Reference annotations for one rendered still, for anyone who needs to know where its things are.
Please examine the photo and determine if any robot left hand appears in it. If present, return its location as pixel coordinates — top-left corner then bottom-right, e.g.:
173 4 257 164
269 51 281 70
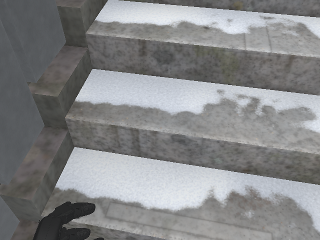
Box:
33 201 104 240

